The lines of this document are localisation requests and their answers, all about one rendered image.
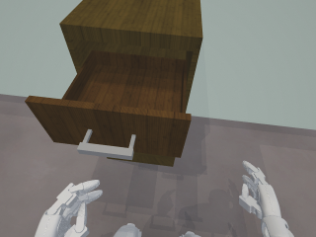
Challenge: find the cabinet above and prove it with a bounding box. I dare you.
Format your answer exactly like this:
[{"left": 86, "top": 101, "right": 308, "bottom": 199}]
[{"left": 59, "top": 0, "right": 203, "bottom": 167}]

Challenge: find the handle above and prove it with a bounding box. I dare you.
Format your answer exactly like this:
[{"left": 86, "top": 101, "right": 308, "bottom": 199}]
[{"left": 77, "top": 129, "right": 136, "bottom": 160}]

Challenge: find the robot left hand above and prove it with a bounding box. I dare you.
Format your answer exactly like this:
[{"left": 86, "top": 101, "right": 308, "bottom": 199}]
[{"left": 35, "top": 180, "right": 103, "bottom": 237}]

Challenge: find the drawer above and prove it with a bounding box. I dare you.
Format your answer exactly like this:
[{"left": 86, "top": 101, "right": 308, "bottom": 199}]
[{"left": 25, "top": 50, "right": 192, "bottom": 158}]

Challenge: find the left robot thigh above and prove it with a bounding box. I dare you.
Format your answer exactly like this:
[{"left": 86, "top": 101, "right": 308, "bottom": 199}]
[{"left": 113, "top": 225, "right": 142, "bottom": 237}]

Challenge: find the robot right hand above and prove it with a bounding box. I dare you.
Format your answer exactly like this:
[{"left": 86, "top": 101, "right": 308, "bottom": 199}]
[{"left": 239, "top": 160, "right": 281, "bottom": 220}]

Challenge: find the robot right forearm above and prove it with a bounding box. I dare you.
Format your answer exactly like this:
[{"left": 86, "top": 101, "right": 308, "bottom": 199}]
[{"left": 261, "top": 215, "right": 294, "bottom": 237}]

